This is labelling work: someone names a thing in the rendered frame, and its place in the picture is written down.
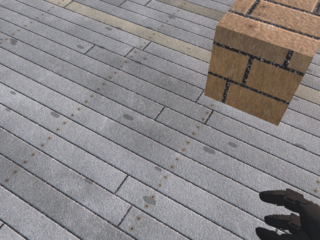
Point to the right robot hand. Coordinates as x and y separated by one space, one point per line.
306 226

